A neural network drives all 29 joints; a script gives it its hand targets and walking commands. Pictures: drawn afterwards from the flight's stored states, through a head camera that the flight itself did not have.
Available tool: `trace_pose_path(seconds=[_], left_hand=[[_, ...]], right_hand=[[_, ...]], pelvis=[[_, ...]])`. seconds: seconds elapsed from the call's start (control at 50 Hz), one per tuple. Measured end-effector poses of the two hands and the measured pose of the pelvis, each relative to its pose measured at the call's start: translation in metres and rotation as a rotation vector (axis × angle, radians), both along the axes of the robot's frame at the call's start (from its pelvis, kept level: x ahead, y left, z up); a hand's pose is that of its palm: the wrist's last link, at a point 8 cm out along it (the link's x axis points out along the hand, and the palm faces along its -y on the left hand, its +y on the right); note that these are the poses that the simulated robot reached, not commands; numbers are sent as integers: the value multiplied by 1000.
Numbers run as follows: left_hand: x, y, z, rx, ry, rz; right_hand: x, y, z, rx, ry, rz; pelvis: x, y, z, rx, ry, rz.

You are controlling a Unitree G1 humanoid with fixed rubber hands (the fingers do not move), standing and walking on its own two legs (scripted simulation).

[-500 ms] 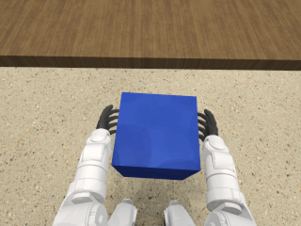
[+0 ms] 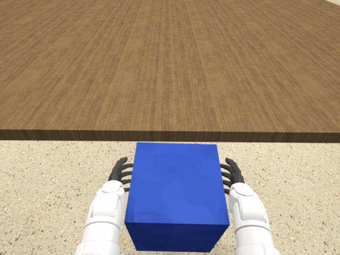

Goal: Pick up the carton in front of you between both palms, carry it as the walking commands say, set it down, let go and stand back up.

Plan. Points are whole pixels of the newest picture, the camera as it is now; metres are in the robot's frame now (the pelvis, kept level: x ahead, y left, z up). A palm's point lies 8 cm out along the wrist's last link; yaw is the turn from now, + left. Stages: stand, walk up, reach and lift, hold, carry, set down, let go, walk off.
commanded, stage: reach and lift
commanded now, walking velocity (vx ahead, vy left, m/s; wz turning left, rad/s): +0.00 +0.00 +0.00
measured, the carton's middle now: (174, 199) +0.30 +0.00 -0.06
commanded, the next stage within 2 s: hold in 0.92 s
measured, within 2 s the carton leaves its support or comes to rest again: neither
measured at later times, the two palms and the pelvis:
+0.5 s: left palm (114, 183) +0.29 +0.15 +0.03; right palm (236, 186) +0.29 -0.15 +0.03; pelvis -0.01 +0.01 +0.00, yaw +0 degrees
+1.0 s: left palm (113, 181) +0.29 +0.15 +0.04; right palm (238, 182) +0.29 -0.15 +0.05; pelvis +0.00 +0.00 +0.01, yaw +0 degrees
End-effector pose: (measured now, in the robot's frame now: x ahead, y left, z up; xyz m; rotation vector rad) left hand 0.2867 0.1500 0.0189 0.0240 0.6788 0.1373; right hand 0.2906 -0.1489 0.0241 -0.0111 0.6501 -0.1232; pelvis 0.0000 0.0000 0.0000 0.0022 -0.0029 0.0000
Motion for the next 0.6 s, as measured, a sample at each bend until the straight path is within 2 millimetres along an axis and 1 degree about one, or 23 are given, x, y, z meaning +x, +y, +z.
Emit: trace_pose_path(seconds=[0.14,0.28,0.4,0.6], left_hand=[[-6,1,1,0,28,0],[-4,2,4,-5,14,0],[-1,2,8,-6,9,0],[2,2,12,10,12,-12]], right_hand=[[-6,1,1,1,28,-1],[-6,1,4,4,14,-12],[-3,2,8,3,9,-12],[0,2,12,-11,12,-3]], pelvis=[[-10,1,-1,-1,-45,2],[-16,3,-1,-2,-54,-1],[-13,4,0,-2,-57,-4],[-4,5,3,-2,-62,-5]])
